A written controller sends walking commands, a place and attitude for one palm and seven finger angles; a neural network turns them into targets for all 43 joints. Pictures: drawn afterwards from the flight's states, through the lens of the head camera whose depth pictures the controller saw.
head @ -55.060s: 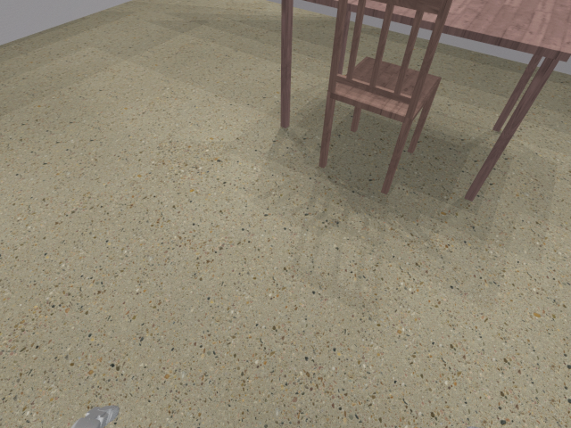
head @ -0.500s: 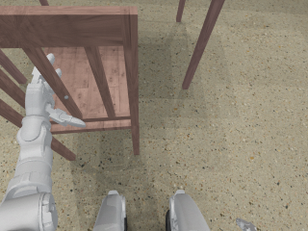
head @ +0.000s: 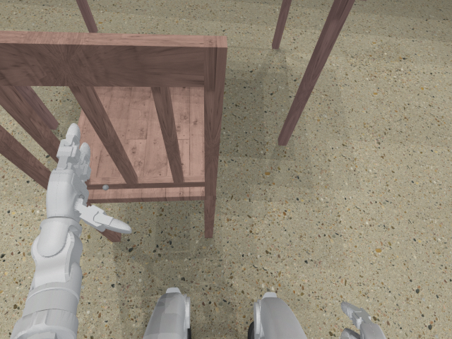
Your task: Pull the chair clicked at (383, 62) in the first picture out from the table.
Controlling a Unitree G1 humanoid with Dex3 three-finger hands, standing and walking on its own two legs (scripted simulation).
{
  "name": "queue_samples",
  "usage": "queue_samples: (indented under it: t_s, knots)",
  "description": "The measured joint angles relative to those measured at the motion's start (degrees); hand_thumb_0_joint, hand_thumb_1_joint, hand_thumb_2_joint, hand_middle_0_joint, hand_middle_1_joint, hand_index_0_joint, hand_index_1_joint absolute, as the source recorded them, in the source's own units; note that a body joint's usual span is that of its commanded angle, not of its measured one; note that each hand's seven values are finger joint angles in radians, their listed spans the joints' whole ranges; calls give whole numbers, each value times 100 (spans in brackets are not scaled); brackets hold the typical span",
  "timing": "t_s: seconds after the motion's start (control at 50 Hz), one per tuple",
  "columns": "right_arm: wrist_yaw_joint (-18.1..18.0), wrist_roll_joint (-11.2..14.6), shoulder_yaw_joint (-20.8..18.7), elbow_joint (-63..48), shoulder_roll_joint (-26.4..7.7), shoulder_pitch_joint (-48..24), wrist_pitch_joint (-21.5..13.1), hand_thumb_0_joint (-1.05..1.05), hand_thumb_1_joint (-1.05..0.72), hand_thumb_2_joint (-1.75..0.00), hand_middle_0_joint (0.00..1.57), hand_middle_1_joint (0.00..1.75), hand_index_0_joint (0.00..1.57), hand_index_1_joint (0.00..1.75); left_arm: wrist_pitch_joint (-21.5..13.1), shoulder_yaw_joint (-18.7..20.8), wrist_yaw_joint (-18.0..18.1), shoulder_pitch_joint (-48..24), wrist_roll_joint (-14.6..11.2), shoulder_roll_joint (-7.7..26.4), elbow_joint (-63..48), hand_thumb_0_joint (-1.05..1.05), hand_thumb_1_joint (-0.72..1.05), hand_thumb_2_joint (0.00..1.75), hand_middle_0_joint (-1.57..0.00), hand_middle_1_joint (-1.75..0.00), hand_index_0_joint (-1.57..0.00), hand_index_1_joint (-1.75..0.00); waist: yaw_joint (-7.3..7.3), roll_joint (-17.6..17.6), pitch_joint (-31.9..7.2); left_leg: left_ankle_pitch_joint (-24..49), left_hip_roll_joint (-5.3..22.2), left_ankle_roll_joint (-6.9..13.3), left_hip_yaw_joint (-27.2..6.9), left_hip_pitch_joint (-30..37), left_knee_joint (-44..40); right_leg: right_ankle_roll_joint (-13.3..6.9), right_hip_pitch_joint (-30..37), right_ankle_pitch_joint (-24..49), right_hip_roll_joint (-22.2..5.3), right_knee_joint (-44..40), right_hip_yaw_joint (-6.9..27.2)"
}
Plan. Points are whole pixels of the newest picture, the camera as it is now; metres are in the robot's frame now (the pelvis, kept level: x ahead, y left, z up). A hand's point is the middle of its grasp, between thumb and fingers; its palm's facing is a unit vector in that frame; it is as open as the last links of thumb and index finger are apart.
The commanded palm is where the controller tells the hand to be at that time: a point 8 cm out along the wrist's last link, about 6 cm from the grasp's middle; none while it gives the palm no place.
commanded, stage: draw the fingers out of the gap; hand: left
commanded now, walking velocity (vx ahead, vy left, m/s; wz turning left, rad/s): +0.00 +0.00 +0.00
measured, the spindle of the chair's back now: (112, 143) +0.45 +0.22 +0.02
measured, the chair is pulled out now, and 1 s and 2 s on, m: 0.30 0.30 0.30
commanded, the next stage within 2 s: aim the fingers beside a spindle in 0.40 s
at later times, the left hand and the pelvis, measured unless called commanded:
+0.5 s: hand (107, 234) +0.28 +0.19 +0.01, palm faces +0.04 -1.00 -0.06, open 17.5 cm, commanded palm +0.26 +0.25 +0.02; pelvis +0.00 +0.00 -0.01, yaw +1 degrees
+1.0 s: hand (110, 224) +0.30 +0.19 +0.02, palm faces +0.04 -1.00 -0.05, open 17.2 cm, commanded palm +0.28 +0.24 +0.02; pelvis -0.01 -0.01 -0.01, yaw +1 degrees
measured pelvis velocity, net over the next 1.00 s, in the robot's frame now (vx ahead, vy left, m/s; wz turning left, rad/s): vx -0.01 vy -0.01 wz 0.02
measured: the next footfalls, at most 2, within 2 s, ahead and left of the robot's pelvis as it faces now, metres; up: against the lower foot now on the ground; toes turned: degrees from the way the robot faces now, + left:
none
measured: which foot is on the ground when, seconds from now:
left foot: down 0.00-1.00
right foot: down 0.00-1.00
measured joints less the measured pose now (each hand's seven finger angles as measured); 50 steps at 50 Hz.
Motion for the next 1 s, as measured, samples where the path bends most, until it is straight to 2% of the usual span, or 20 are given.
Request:
queue_samples:
  t_s: [0.1,0.2,0.28,0.42,0.58,0.72,0.84,0.92,1.0]
  knots:
    - [-29,-34,-32,18,-16,-184,-142,1,-90,-90,20,30,21,30,-162,-227,-33,332,-20,-94,-519,-1,-55,20,0,0,0,0,80,-15,6,-33,-27,-7,-68,-17,80,-6,31,-46,-21,50,-64]
    - [-43,-13,-23,-70,-20,-332,-185,1,-90,-90,20,30,21,30,27,-352,-137,594,-61,-138,-769,-1,-55,20,0,0,0,0,106,5,-10,-50,-44,-3,-77,-5,111,-2,48,-72,-37,88,-70]
    - [-51,-8,-22,-190,-2,-368,-239,1,-90,-90,20,30,20,30,201,-410,-66,917,-111,-209,-1118,-1,-55,20,0,0,0,0,132,30,9,-47,-52,-5,-68,29,105,-4,72,-78,-45,99,-61]
    - [-29,-20,-12,-256,41,-310,-328,1,-90,-90,20,30,20,30,84,-629,50,1683,-127,-334,-1878,-1,-55,20,0,0,0,0,234,59,-66,-58,-67,-22,-66,108,98,-16,134,-116,-60,135,-58]
    - [-98,-9,6,-289,37,-350,-426,1,-90,-90,20,30,21,30,152,-721,-35,2193,-200,-397,-2193,-1,-55,20,0,0,0,0,268,52,-63,-93,-78,-67,-143,-3,274,-68,36,-203,-67,351,-119]
    - [-237,-24,10,-129,-12,-454,-629,1,-90,-90,20,30,21,30,-9,-548,-188,1787,-294,-230,-2209,-1,-54,22,-1,-1,-1,-1,274,44,-52,-109,-76,-125,-269,-277,512,-127,-194,-256,-56,586,-223]
    - [-236,26,17,-142,-49,-431,-631,1,-90,-90,20,30,21,30,456,-550,-356,1499,-382,-180,-2065,-1,-53,24,-2,-2,-2,-2,209,109,-66,-92,-59,-126,-247,-327,514,-130,-267,-232,-38,599,-197]
    - [-227,31,12,-188,-33,-325,-616,1,-90,-90,20,30,21,30,615,-521,-274,1601,-363,-214,-2092,-1,-52,25,-3,-4,-3,-4,160,105,-90,-79,-33,-121,-182,-241,417,-122,-224,-202,-17,524,-136]
    - [-221,12,4,-162,-27,-226,-639,1,-90,-90,20,30,21,30,454,-423,-92,1610,-319,-216,-2067,-1,-52,27,-4,-5,-4,-5,150,80,-98,-81,-24,-126,-164,-202,375,-123,-199,-201,-8,491,-120]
